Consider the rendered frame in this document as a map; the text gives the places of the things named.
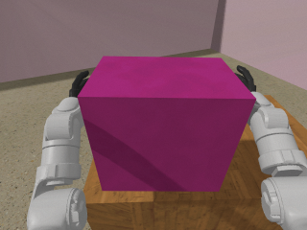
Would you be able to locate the robot right upper arm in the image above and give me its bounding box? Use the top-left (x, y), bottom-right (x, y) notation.
top-left (261, 176), bottom-right (307, 230)

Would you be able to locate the pedestal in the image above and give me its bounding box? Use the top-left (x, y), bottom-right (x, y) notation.
top-left (83, 95), bottom-right (307, 230)

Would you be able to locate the right robot forearm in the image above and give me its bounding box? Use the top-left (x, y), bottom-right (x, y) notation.
top-left (247, 91), bottom-right (307, 177)

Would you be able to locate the left robot hand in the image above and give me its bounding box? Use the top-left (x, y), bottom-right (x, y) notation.
top-left (69, 70), bottom-right (89, 98)

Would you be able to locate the carton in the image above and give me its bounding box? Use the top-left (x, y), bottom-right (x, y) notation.
top-left (77, 56), bottom-right (256, 192)

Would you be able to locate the right robot hand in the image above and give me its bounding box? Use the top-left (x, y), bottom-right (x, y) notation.
top-left (234, 65), bottom-right (256, 92)

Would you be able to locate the robot left upper arm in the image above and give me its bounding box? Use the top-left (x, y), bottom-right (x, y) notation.
top-left (28, 187), bottom-right (87, 230)

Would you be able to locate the left robot forearm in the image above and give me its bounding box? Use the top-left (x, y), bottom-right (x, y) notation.
top-left (27, 97), bottom-right (84, 230)

